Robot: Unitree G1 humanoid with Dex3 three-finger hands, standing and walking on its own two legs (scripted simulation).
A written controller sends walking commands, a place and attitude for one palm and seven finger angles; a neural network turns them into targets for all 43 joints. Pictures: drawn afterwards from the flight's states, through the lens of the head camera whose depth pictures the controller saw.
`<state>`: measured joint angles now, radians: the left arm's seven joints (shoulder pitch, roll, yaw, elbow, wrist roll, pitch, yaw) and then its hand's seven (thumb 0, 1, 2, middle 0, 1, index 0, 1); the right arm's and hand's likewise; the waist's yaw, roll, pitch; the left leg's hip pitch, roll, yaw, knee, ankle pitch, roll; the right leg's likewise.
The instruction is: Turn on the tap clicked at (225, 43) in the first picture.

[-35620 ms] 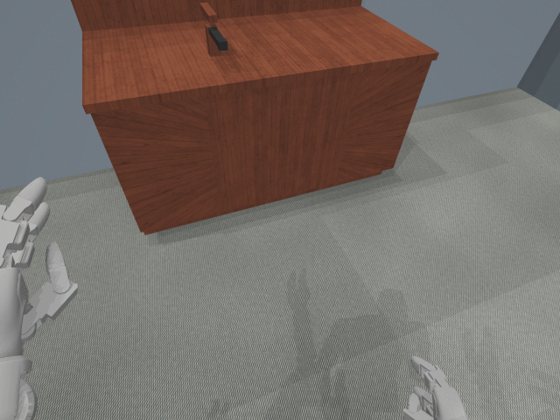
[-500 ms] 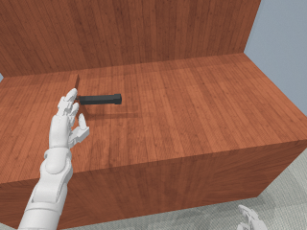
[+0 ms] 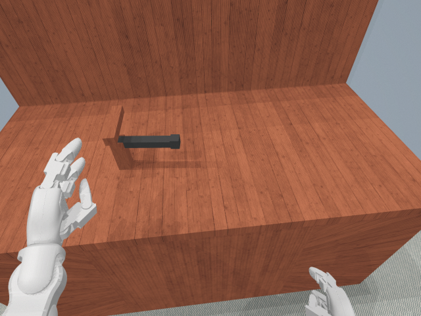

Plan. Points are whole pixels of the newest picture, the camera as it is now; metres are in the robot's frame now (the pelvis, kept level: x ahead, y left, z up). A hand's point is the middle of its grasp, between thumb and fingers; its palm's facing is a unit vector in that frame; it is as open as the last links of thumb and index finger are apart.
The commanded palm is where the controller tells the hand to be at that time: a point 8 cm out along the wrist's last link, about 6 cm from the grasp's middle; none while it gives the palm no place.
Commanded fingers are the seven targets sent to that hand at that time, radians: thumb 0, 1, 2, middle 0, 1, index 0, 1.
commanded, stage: draw the hand back beside the body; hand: left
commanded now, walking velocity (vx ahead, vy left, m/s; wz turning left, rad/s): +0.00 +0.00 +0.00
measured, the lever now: (175, 141) +0.53 +0.17 +0.02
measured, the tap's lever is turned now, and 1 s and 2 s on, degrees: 83 83 83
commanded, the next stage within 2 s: step back with the hand held close in 0.48 s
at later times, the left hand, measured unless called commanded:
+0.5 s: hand (68, 228) +0.19 +0.24 +0.15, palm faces +0.40 -0.86 -0.31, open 7.5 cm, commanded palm +0.15 +0.28 +0.16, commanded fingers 0.00 0.90 0.90 -0.20 -0.30 -0.20 -0.30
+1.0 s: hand (58, 243) +0.16 +0.24 +0.14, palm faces +0.28 -0.86 -0.43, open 7.5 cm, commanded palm +0.12 +0.29 +0.17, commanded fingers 0.00 0.90 0.90 -0.20 -0.30 -0.20 -0.30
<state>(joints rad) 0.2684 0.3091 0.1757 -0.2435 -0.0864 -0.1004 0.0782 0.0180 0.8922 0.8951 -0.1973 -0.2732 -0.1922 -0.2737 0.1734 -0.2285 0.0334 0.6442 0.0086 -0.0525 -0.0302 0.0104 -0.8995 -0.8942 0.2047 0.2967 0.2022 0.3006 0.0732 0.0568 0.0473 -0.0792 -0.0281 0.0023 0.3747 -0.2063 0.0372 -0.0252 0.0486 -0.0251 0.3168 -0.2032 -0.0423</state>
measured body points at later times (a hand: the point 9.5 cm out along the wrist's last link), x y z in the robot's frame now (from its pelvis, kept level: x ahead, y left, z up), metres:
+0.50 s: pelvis -0.01 +0.00 +0.00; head -0.03 -0.02 +0.45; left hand +0.16 +0.28 +0.17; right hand +0.20 -0.21 -0.08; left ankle +0.00 +0.09 -0.75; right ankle -0.01 -0.09 -0.75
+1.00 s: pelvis -0.05 +0.01 -0.01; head -0.02 +0.02 +0.44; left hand +0.14 +0.29 +0.17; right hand +0.13 -0.23 -0.09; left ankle +0.00 +0.09 -0.75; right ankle -0.01 -0.09 -0.75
